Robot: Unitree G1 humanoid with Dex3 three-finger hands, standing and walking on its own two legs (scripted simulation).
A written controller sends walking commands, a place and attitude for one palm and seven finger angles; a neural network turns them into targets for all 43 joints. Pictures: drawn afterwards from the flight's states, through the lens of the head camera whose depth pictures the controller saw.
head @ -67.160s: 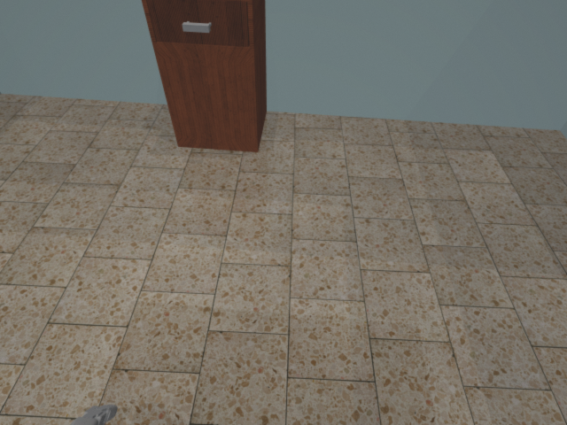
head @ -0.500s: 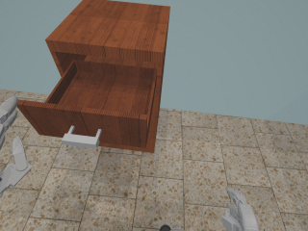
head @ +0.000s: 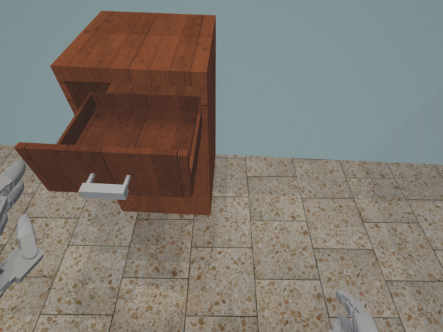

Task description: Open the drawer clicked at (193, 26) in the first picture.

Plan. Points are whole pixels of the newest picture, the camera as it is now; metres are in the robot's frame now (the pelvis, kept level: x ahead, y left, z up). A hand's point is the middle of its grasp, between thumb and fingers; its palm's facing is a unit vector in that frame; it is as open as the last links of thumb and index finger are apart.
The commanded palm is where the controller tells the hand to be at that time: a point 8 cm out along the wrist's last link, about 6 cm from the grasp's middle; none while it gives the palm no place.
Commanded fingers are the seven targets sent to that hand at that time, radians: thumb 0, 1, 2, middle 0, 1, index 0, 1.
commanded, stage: stop stepping back and stand still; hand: left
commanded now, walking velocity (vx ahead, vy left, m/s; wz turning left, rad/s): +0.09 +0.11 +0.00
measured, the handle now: (107, 184) +0.49 +0.30 -0.09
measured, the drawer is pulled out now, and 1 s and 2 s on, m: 0.29 0.29 0.29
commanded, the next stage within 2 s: let the arm hang, fingers relaxed in 0.30 s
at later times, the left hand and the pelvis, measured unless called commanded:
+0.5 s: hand (45, 292) +0.19 +0.28 +0.02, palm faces +0.20 -0.87 -0.46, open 7.4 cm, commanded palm none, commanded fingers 0.00 0.90 0.90 -0.20 -0.30 -0.20 -0.30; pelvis -0.01 +0.03 -0.01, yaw +1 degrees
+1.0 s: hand out of the picture -0.07 +0.23 -0.17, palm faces +0.01 -0.97 -0.25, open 7.2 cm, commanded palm none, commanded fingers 0.00 0.90 0.90 -0.20 -0.30 -0.20 -0.30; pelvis -0.03 +0.04 +0.00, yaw +0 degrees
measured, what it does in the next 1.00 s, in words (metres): steps on the spot: left foot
